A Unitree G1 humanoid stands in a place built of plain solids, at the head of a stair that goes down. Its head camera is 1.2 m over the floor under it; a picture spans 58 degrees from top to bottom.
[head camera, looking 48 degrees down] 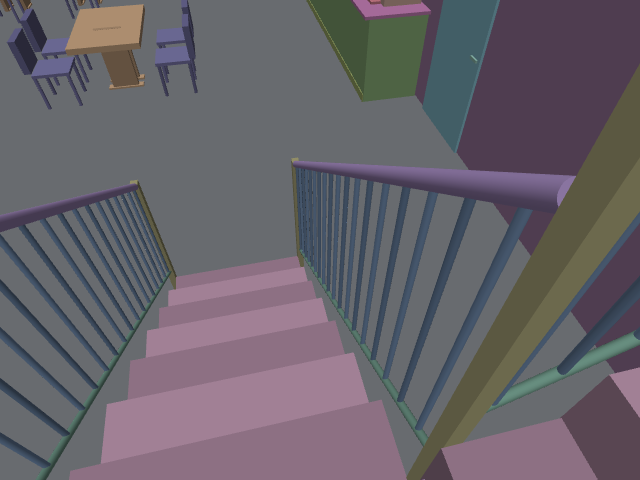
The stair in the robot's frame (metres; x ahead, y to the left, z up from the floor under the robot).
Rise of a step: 0.22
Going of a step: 0.29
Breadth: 0.97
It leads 13 degrees to the left of straight ahead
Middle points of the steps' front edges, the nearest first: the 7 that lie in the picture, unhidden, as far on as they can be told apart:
0.46 0.27 -0.21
0.74 0.33 -0.43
1.02 0.40 -0.64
1.31 0.46 -0.86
1.59 0.53 -1.07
1.87 0.59 -1.29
2.16 0.65 -1.50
